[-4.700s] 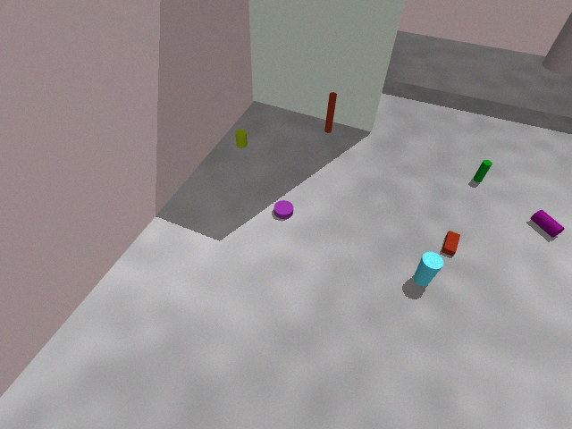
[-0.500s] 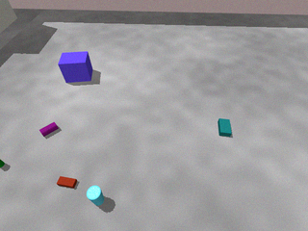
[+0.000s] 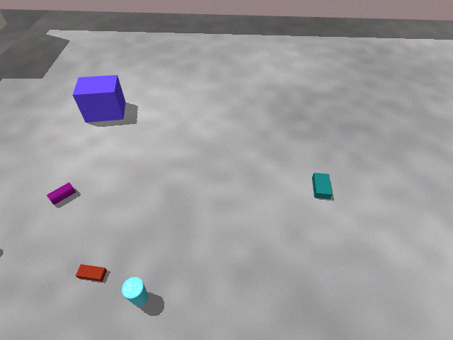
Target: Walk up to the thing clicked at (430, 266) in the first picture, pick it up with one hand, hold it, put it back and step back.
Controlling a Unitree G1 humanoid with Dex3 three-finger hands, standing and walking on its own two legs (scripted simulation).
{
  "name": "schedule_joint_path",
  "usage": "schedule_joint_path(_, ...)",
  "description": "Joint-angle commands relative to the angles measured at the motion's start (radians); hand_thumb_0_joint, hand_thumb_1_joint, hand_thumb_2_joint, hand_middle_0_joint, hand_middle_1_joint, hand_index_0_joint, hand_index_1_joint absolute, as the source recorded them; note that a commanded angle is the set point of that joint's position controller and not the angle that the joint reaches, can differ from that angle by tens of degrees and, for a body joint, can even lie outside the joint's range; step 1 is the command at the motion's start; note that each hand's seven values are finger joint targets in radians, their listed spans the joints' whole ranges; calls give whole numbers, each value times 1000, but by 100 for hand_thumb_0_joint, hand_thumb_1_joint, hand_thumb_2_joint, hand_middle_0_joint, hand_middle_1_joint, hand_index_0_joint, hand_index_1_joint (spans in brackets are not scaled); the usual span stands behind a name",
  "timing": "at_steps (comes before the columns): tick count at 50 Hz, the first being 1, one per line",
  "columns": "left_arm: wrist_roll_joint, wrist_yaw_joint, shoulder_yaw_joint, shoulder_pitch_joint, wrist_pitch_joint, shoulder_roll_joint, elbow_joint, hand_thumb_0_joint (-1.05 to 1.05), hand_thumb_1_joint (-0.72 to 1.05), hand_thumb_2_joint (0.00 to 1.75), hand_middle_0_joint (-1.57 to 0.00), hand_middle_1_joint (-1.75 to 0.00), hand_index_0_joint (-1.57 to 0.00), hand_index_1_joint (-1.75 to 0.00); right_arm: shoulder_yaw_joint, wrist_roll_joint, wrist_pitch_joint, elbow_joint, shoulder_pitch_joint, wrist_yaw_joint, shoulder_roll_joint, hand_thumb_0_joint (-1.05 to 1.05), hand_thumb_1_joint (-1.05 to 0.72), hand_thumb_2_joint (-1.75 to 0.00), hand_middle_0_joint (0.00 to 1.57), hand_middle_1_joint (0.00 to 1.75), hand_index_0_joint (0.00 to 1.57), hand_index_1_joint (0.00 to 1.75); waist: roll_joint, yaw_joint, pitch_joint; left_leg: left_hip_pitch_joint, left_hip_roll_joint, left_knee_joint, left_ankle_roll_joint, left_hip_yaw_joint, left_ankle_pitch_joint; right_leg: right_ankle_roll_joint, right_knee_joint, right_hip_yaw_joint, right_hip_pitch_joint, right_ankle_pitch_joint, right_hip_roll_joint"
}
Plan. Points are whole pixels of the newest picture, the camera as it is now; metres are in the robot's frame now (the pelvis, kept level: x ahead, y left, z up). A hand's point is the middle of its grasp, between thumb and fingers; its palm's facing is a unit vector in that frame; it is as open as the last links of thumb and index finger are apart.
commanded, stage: walk up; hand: left
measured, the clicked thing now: (136, 293) +0.42 +0.34 -0.71
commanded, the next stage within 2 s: stand in 0.38 s
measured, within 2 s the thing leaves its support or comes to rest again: neither
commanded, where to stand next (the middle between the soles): +0.08 +0.01 m, yaw +5 degrees
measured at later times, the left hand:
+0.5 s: hand out of the picture +0.11 +0.25 -0.15, palm faces -0.03 -0.93 -0.36, open 7.4 cm
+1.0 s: hand out of the picture +0.07 +0.25 -0.15, palm faces +0.00 -0.94 -0.34, open 7.4 cm
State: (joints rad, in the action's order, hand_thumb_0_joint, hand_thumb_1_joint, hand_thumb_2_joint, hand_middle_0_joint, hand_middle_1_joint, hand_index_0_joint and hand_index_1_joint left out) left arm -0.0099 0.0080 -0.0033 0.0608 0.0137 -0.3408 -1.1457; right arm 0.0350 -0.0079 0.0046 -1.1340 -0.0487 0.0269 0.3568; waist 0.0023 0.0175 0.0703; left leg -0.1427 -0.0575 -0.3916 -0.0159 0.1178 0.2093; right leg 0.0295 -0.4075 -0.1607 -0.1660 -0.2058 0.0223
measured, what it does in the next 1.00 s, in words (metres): stands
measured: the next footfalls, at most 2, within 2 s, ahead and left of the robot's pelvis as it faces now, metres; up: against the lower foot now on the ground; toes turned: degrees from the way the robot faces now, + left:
none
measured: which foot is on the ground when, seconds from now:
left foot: down 0.00-1.00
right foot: down 0.00-1.00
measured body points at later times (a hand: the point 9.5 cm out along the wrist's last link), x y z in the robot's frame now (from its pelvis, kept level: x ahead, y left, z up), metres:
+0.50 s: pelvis +0.01 +0.00 +0.00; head +0.03 +0.00 +0.45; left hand +0.11 +0.30 -0.13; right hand +0.09 -0.30 -0.13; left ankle +0.00 +0.13 -0.74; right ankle +0.01 -0.14 -0.74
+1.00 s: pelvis +0.01 +0.00 +0.00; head +0.02 +0.00 +0.45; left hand +0.07 +0.30 -0.13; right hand +0.10 -0.30 -0.13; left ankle +0.00 +0.13 -0.74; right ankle +0.01 -0.14 -0.74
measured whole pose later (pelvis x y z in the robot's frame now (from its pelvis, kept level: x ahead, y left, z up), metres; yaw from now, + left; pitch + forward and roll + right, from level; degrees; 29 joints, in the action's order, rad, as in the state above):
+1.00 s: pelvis +0.01 +0.00 +0.00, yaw +2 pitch -2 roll +0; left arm -0.01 0.00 0.00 0.11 0.00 -0.35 -1.12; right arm 0.03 -0.01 0.00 -1.14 -0.08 0.02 0.35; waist -0.01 0.01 0.05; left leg -0.11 -0.04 -0.33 -0.02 0.08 0.18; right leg 0.03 -0.33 -0.12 -0.11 -0.19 0.01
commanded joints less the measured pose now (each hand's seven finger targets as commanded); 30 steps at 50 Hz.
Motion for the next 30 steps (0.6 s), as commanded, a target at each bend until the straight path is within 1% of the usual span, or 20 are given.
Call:
schedule_joint_path(1,3,13,-42,-52,27,-221,63,0,90,90,-20,-30,-20,-30,42,2,-23,68,51,-18,212,0,-90,-90,20,30,20,30,-1,4,-111,108,-95,73,45,-95,-27,-54,55,-45,-54,211,-93)
schedule_joint_path(4,2,14,-40,-56,25,-218,66,0,90,90,-20,-30,-20,-30,45,0,-22,66,47,-18,214,0,-90,-90,20,30,20,30,2,6,-115,112,-99,84,48,-97,-40,-51,45,-35,-50,227,-88)
schedule_joint_path(5,5,14,-41,-50,24,-219,66,0,90,90,-20,-30,-20,-30,45,2,-23,67,50,-18,212,0,-90,-90,20,30,20,30,8,1,-113,118,-99,83,47,-96,-50,-51,41,-36,-54,224,-86)
schedule_joint_path(7,3,14,-40,-50,23,-216,66,0,90,90,-20,-30,-20,-30,48,1,-22,65,42,-19,214,0,-90,-90,20,30,20,30,4,3,-124,121,-103,86,52,-95,-66,-50,33,-28,-39,235,-87)
schedule_joint_path(9,4,15,-40,-32,21,-217,67,0,90,90,-20,-30,-20,-30,49,2,-22,73,51,-19,217,0,-90,-90,20,30,20,30,14,-2,-121,135,-108,86,56,-87,-75,-47,31,-16,-46,231,-82)
schedule_joint_path(12,1,16,-42,-41,21,-221,73,0,90,90,-20,-30,-20,-30,50,3,-17,76,44,-19,212,0,-90,-90,20,30,20,30,-6,4,-113,125,-98,67,52,-77,-73,-50,39,-25,-47,250,-89)
schedule_joint_path(13,2,16,-42,-40,22,-223,75,0,90,90,-20,-30,-20,-30,49,4,-17,76,41,-19,208,0,-90,-90,20,30,20,30,-15,3,-111,128,-93,65,49,-79,-74,-53,42,-37,-51,252,-92)
schedule_joint_path(14,0,16,-43,-45,22,-224,75,0,90,90,-20,-30,-20,-30,52,3,-16,74,38,-19,210,0,-90,-90,20,30,20,30,-12,8,-113,129,-90,64,47,-81,-71,-56,43,-38,-51,249,-92)
schedule_joint_path(15,2,17,-43,-33,22,-222,78,0,90,90,-20,-30,-20,-30,52,3,-16,78,40,-18,211,0,-90,-90,20,30,20,30,-3,4,-113,134,-94,61,49,-77,-71,-55,42,-30,-53,250,-90)
schedule_joint_path(17,0,17,-42,-41,23,-223,83,0,90,90,-20,-30,-20,-30,52,2,-13,78,35,-18,214,0,-90,-90,20,30,20,30,-14,7,-116,131,-91,60,52,-82,-75,-55,45,-40,-48,257,-94)
schedule_joint_path(18,0,18,-42,-32,23,-225,85,0,90,90,-20,-30,-20,-30,51,2,-14,83,41,-17,210,0,-90,-90,20,30,20,30,-12,3,-115,139,-93,59,52,-76,-79,-54,44,-34,-51,264,-94)
schedule_joint_path(19,3,15,-42,-43,20,-223,78,0,90,90,-20,-30,-20,-30,41,0,-14,71,30,-23,192,0,-90,-90,20,30,20,30,-39,12,-121,117,-96,85,42,-109,-125,-48,60,-21,-29,277,-107)
schedule_joint_path(20,6,13,-42,-44,17,-217,81,0,90,90,-20,-30,-20,-30,41,-2,-16,72,28,-25,201,0,-90,-90,20,30,20,30,-31,8,-119,119,-95,91,39,-106,-129,-46,62,-25,-24,271,-105)
schedule_joint_path(21,7,10,-39,-24,16,-208,76,0,90,90,-20,-30,-20,-30,40,-3,-19,68,42,-26,207,0,-90,-90,20,30,20,30,-10,-3,-102,131,-96,91,39,-107,-137,-42,73,-24,-39,269,-105)
schedule_joint_path(22,5,10,-41,-29,14,-215,77,0,90,90,-20,-30,-20,-30,40,-3,-18,70,38,-27,208,0,-90,-90,20,30,20,30,0,4,-115,139,-97,91,40,-106,-147,-44,70,-19,-30,270,-107)
schedule_joint_path(23,6,10,-42,-30,14,-216,78,0,90,90,-20,-30,-20,-30,40,-2,-20,67,32,-28,210,0,-90,-90,20,30,20,30,-3,4,-130,143,-99,90,40,-108,-165,-44,71,-17,-8,285,-111)
schedule_joint_path(25,4,9,-43,-31,15,-221,76,0,90,90,-20,-30,-20,-30,35,-2,-20,65,34,-27,196,0,-90,-90,20,30,20,30,-33,2,-111,130,-93,103,35,-111,-128,-43,88,-13,-21,244,-109)
schedule_joint_path(27,4,7,-39,-24,16,-212,78,0,90,90,-20,-30,-20,-30,36,-2,-23,62,34,-27,206,0,-90,-90,20,30,20,30,-2,1,-114,137,-93,102,33,-110,-121,-43,96,-16,-18,239,-113)
schedule_joint_path(28,4,7,-40,-27,16,-215,80,0,90,90,-20,-30,-20,-30,36,-3,-25,61,30,-28,207,0,-90,-90,20,30,20,30,7,4,-126,148,-96,101,34,-110,-154,-46,90,-16,-12,263,-117)
schedule_joint_path(30,3,7,-43,-27,18,-224,82,0,90,90,-20,-30,-20,-30,33,-2,-27,58,27,-28,202,0,-90,-90,20,30,20,30,1,4,-130,150,-96,98,31,-113,-173,-48,90,-13,-4,280,-118)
